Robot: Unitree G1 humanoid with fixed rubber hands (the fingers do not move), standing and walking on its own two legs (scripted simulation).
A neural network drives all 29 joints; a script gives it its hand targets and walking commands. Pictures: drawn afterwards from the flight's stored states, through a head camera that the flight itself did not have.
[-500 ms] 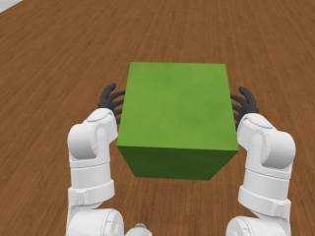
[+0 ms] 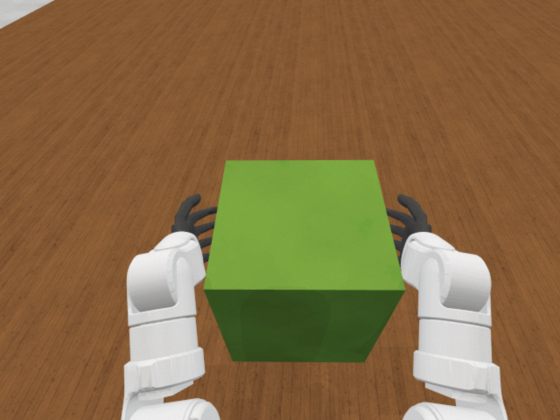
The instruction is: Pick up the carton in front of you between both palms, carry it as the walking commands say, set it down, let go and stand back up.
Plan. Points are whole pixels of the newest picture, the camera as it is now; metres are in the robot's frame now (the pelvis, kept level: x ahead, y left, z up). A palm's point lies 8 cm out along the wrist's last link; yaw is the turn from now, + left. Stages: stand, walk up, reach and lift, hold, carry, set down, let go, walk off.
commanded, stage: carry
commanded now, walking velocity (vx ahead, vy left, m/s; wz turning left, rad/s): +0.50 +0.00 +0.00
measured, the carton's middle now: (298, 267) +0.35 +0.00 +0.04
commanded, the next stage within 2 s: none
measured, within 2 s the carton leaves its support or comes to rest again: neither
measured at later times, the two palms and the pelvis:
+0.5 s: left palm (198, 143) +0.57 +0.17 +0.11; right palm (362, 139) +0.58 -0.13 +0.12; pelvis +0.34 +0.02 +0.00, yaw +0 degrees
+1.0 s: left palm (226, 72) +0.88 +0.15 +0.11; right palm (348, 72) +0.88 -0.15 +0.11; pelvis +0.65 +0.00 +0.00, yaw +0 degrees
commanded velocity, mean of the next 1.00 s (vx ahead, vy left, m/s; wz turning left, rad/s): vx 0.50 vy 0.00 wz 0.00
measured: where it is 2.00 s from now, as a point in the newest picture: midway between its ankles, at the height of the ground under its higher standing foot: (286, 224)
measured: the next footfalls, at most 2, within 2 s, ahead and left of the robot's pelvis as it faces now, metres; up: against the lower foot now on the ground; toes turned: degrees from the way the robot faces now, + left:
right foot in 0.02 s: +0.19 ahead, -0.09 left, +0.00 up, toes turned -8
left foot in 0.50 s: +0.51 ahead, +0.11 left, +0.00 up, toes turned +11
